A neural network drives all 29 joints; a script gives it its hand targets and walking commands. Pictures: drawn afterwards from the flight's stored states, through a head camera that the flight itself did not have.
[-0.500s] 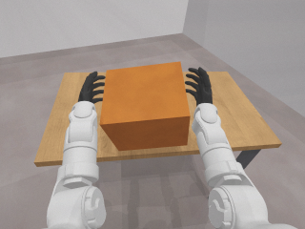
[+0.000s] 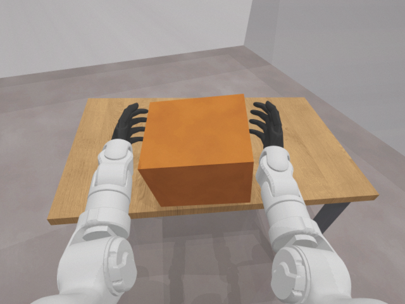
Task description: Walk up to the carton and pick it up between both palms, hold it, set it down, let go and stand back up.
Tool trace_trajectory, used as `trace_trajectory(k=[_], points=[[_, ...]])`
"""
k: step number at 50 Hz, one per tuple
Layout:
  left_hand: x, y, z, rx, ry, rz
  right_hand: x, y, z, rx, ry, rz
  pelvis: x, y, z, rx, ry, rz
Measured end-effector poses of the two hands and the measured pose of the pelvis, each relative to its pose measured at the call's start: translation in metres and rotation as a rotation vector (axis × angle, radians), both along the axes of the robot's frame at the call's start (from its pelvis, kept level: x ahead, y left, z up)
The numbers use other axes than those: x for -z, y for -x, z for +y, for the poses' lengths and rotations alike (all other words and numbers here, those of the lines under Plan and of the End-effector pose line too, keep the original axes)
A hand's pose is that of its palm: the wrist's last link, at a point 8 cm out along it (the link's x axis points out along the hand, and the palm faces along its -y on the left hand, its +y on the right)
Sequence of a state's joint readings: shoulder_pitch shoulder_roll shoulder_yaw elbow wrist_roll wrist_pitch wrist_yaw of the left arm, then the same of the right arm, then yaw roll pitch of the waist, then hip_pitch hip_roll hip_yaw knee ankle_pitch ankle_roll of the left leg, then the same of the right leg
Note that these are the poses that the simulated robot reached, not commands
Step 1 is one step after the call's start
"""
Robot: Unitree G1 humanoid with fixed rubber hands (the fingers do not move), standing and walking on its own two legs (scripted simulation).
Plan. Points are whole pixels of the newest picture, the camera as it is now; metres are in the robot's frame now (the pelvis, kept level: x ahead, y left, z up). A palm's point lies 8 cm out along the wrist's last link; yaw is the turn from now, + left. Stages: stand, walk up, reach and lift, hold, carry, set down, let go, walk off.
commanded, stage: set down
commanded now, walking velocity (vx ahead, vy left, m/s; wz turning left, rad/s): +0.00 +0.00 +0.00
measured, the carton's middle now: (200, 152) +0.42 -0.01 +0.08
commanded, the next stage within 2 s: none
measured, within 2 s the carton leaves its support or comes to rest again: rests again in 1.88 s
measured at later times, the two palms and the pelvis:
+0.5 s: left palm (123, 138) +0.43 +0.15 +0.12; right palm (268, 147) +0.38 -0.15 +0.14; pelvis +0.01 +0.00 +0.00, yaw +0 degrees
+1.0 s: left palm (120, 134) +0.45 +0.16 +0.11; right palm (258, 145) +0.40 -0.14 +0.12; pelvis +0.02 +0.01 +0.00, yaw +0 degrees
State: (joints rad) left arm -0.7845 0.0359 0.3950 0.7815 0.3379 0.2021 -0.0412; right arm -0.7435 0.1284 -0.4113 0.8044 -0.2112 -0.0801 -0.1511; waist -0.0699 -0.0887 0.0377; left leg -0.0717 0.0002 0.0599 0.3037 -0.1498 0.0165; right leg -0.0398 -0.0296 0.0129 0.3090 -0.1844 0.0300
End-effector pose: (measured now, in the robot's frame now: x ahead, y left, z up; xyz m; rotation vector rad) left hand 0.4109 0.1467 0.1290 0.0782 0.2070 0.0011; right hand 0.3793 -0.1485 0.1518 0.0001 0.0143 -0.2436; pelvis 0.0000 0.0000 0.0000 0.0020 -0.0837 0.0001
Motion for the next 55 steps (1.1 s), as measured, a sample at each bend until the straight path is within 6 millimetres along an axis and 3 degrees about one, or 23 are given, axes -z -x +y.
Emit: trace_trajectory(k=[8, 21, 30, 55], points=[[0.012, -0.004, 0.002, 0.004, -0.006, 0.025, 0.010, -0.003, 0.002, 0.007, -0.003, 0.027, 0.000, -0.002, 0.001, 0.000, 0.000, 0.004], [0.005, -0.013, 0.001, 0.036, -0.005, 0.026, 0.013, -0.003, 0.001, 0.035, -0.010, 0.039, 0.000, -0.005, 0.003, -0.001, 0.001, 0.010], [0.016, -0.018, 0.002, 0.058, 0.002, 0.056, 0.024, -0.005, 0.002, 0.049, -0.011, 0.072, 0.000, -0.006, 0.004, -0.001, 0.001, 0.012], [0.022, -0.046, 0.014, 0.089, 0.007, 0.066, 0.037, -0.026, 0.014, 0.075, -0.009, 0.114, -0.001, -0.027, 0.014, -0.003, 0.008, 0.043]])
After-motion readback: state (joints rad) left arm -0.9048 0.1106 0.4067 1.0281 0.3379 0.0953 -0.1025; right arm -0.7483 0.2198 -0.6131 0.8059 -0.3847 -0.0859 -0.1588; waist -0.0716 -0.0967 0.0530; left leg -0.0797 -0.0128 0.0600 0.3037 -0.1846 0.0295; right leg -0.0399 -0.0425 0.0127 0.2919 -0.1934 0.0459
